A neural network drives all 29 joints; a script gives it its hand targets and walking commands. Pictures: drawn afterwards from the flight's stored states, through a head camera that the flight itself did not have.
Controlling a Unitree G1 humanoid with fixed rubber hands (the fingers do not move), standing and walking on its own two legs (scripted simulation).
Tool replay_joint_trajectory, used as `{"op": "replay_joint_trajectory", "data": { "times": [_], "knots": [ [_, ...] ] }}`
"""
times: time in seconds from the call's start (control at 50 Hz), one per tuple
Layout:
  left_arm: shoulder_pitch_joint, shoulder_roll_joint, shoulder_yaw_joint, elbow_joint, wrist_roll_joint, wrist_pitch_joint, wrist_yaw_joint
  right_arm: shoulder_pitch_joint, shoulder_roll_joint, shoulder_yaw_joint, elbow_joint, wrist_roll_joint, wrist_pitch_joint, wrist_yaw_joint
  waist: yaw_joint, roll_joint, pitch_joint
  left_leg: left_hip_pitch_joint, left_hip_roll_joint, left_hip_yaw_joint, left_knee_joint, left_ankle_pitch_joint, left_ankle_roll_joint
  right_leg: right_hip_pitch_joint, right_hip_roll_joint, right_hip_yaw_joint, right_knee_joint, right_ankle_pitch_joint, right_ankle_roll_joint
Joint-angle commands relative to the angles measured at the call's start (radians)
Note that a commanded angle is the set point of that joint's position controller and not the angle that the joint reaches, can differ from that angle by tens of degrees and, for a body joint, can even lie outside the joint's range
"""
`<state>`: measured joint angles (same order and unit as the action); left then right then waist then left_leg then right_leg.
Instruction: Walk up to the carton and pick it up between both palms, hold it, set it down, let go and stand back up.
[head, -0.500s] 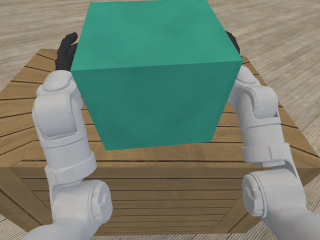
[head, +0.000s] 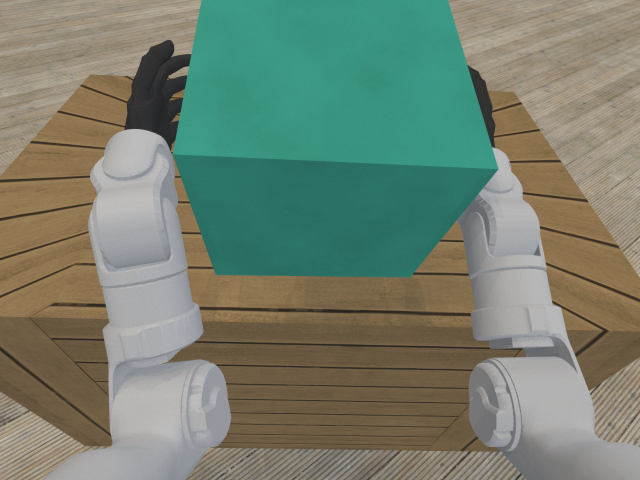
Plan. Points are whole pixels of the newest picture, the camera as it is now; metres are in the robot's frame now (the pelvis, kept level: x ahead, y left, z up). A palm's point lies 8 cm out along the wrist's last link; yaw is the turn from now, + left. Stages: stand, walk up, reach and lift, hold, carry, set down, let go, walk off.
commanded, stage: set down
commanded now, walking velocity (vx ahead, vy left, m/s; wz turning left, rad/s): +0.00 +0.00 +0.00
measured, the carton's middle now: (322, 146) +0.39 -0.01 +0.23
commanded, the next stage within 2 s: none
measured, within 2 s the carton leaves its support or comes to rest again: neither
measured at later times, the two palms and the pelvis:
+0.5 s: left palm (183, 161) +0.40 +0.14 +0.21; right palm (455, 191) +0.39 -0.18 +0.17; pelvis +0.03 +0.03 +0.00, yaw -1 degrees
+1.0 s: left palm (204, 164) +0.43 +0.13 +0.19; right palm (459, 197) +0.40 -0.19 +0.15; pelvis +0.04 +0.05 +0.00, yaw -1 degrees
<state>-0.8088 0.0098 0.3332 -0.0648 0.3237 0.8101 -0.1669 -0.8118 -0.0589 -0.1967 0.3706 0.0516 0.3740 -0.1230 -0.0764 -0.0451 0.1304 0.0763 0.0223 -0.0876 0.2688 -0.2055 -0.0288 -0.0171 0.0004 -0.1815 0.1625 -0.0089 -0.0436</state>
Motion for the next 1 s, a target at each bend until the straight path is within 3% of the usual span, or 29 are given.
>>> {"op": "replay_joint_trajectory", "data": {
  "times": [0.0, 0.1, 0.14, 0.18, 0.22, 0.28, 0.32, 0.4, 0.5, 0.6, 0.64, 0.72, 0.8, 0.9, 0.98],
  "knots": [
    [-0.393, -0.185, -0.324, -0.068, -0.149, -0.110, -0.087, -0.528, 0.139, 0.223, -0.237, 0.014, -0.165, 0.064, -0.035, 0.010, -0.396, -0.299, -0.050, 0.117, -0.114, 0.100, 0.027, 0.543, -0.004, 0.038, 0.018, 0.002, 0.054],
    [-0.296, -0.296, -0.489, -0.277, -0.206, -0.194, -0.041, -0.486, 0.240, 0.439, -0.472, 0.075, -0.281, 0.027, -0.025, -0.021, -0.722, -0.210, -0.072, 0.094, -0.048, 0.512, 0.037, 0.790, -0.004, 0.073, 0.100, 0.599, 0.064],
    [-0.281, -0.314, -0.526, -0.335, -0.208, -0.216, -0.023, -0.479, 0.266, 0.494, -0.528, 0.085, -0.310, 0.018, -0.015, -0.028, -0.772, -0.248, -0.073, 0.087, -0.045, 0.555, 0.045, 0.852, -0.018, 0.088, 0.128, 0.726, 0.068],
    [-0.266, -0.321, -0.561, -0.386, -0.205, -0.223, -0.003, -0.465, 0.268, 0.518, -0.560, 0.084, -0.332, 0.022, -0.005, -0.011, -0.782, -0.254, -0.067, 0.082, -0.054, 0.528, 0.046, 0.845, -0.024, 0.087, 0.133, 0.701, 0.069],
    [-0.266, -0.322, -0.603, -0.430, -0.207, -0.222, 0.023, -0.446, 0.251, 0.519, -0.563, 0.084, -0.347, 0.037, -0.005, 0.031, -0.779, -0.197, -0.057, 0.082, -0.048, 0.514, 0.031, 0.765, -0.011, 0.072, 0.120, 0.586, 0.064],
    [-0.265, -0.320, -0.640, -0.407, -0.203, -0.209, 0.059, -0.436, 0.220, 0.477, -0.492, 0.070, -0.356, 0.068, -0.006, 0.072, -0.698, -0.113, -0.042, 0.086, -0.026, 0.464, -0.003, 0.589, 0.013, 0.043, 0.079, 0.364, 0.049],
    [-0.225, -0.315, -0.625, -0.333, -0.184, -0.180, 0.069, -0.412, 0.201, 0.450, -0.417, 0.066, -0.346, 0.086, 0.000, 0.054, -0.603, -0.098, -0.036, 0.091, -0.017, 0.423, -0.010, 0.523, 0.021, 0.036, 0.058, 0.290, 0.047],
    [-0.139, -0.299, -0.547, -0.241, -0.155, -0.100, 0.047, -0.379, 0.167, 0.411, -0.350, 0.082, -0.296, 0.081, 0.004, -0.007, -0.453, -0.174, -0.041, 0.079, -0.040, 0.363, 0.012, 0.590, 0.006, 0.055, 0.059, 0.324, 0.055],
    [-0.221, -0.317, -0.545, -0.250, -0.166, -0.087, 0.047, -0.438, 0.107, 0.333, -0.316, 0.083, -0.281, 0.082, -0.042, 0.021, -0.438, -0.145, -0.039, 0.071, -0.037, 0.362, -0.020, 0.521, 0.021, 0.043, 0.042, 0.265, 0.038],
    [-0.276, -0.392, -0.639, -0.268, -0.187, -0.134, 0.076, -0.475, 0.076, 0.279, -0.280, 0.061, -0.315, 0.115, -0.102, 0.122, -0.533, 0.009, -0.024, 0.049, 0.027, 0.544, -0.087, 0.370, 0.053, 0.012, 0.016, 0.224, 0.017],
    [-0.275, -0.410, -0.659, -0.249, -0.191, -0.145, 0.084, -0.476, 0.072, 0.270, -0.255, 0.056, -0.320, 0.127, -0.116, 0.132, -0.526, 0.048, -0.017, 0.039, 0.052, 0.603, -0.102, 0.320, 0.060, 0.006, 0.002, 0.195, 0.013],
    [-0.264, -0.416, -0.645, -0.190, -0.178, -0.136, 0.092, -0.478, 0.062, 0.252, -0.187, 0.055, -0.309, 0.148, -0.117, 0.128, -0.451, 0.029, -0.010, 0.035, 0.052, 0.563, -0.109, 0.276, 0.060, 0.004, -0.012, 0.119, 0.009],
    [-0.267, -0.420, -0.617, -0.158, -0.172, -0.132, 0.096, -0.507, 0.065, 0.251, -0.173, 0.058, -0.307, 0.160, -0.101, 0.095, -0.455, 0.002, -0.011, 0.033, 0.050, 0.564, -0.100, 0.294, 0.058, 0.012, -0.004, 0.143, 0.008],
    [-0.245, -0.433, -0.587, -0.139, -0.153, -0.153, 0.098, -0.518, 0.095, 0.291, -0.202, 0.065, -0.322, 0.166, -0.071, 0.057, -0.525, -0.021, -0.022, 0.034, 0.062, 0.662, -0.088, 0.378, 0.052, 0.032, 0.020, 0.297, 0.016],
    [-0.249, -0.439, -0.578, -0.132, -0.146, -0.175, 0.100, -0.531, 0.115, 0.303, -0.223, 0.055, -0.342, 0.173, -0.059, 0.032, -0.584, -0.052, -0.034, 0.038, 0.049, 0.632, -0.075, 0.436, 0.046, 0.040, 0.037, 0.376, 0.021]
  ]
}}
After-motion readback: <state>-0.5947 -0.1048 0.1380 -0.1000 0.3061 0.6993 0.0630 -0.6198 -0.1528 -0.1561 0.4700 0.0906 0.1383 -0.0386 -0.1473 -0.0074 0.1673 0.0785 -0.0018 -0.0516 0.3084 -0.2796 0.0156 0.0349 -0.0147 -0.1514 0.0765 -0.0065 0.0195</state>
